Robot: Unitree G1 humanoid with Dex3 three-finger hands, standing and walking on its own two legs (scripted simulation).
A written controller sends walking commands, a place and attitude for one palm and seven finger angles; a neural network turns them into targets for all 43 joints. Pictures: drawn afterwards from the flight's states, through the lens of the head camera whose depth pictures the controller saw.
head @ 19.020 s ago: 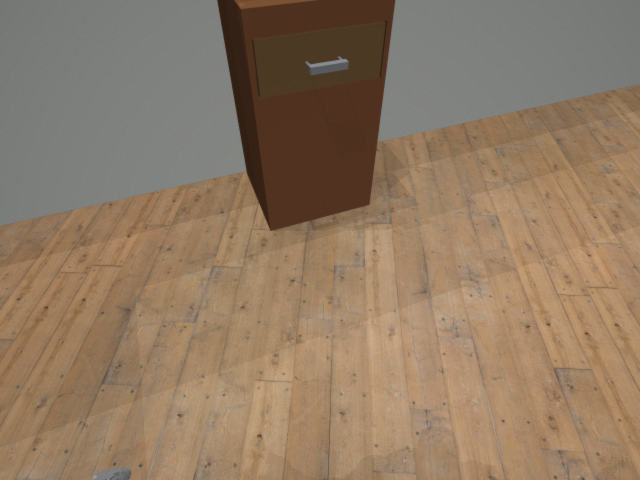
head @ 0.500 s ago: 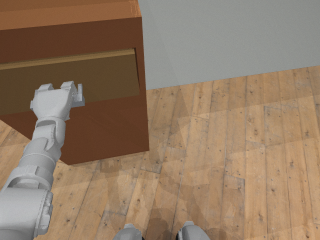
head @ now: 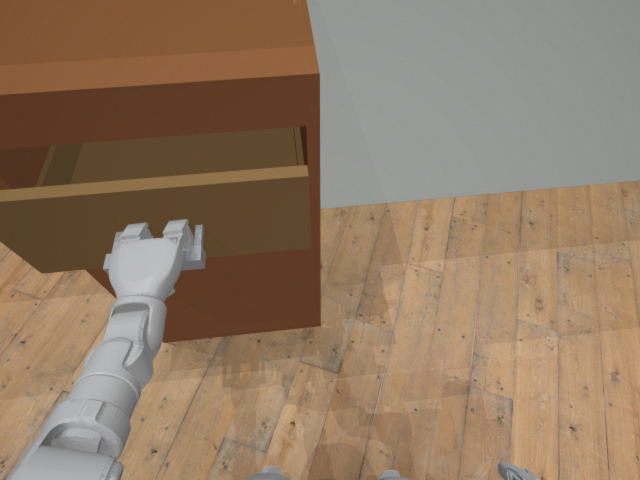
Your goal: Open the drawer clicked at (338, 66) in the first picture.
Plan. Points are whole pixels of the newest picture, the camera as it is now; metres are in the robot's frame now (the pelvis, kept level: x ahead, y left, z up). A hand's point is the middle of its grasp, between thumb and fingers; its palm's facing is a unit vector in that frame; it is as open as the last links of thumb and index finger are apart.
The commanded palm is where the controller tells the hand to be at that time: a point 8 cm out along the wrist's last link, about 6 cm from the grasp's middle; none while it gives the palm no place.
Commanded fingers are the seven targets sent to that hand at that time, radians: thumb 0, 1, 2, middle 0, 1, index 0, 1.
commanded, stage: pull the drawer open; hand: left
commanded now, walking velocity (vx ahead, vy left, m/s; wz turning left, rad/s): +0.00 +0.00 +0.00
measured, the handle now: (158, 248) +0.42 +0.25 -0.01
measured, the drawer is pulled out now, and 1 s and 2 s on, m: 0.09 0.21 0.30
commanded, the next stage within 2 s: open the thumb to release the handle in 1.98 s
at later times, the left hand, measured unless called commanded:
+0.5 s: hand (161, 310) +0.34 +0.23 -0.03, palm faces -0.04 -0.04 -1.00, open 5.5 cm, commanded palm +0.30 +0.22 +0.02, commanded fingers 0.00 0.90 0.90 -0.40 -1.35 -0.40 -1.35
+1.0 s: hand (155, 367) +0.26 +0.22 -0.03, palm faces -0.02 -0.06 -1.00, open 5.6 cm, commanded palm +0.23 +0.22 +0.02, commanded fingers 0.00 0.90 0.90 -0.40 -1.35 -0.40 -1.35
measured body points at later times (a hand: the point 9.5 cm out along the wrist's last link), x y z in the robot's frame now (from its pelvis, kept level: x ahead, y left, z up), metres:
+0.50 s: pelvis +0.00 -0.01 +0.00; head +0.07 -0.02 +0.45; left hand +0.33 +0.23 +0.02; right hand +0.09 -0.27 -0.13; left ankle -0.02 +0.09 -0.69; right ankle -0.02 -0.13 -0.69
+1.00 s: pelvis +0.00 -0.02 +0.00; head +0.05 -0.03 +0.45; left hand +0.26 +0.22 +0.02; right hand +0.18 -0.25 -0.11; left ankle -0.02 +0.09 -0.69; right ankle -0.02 -0.13 -0.69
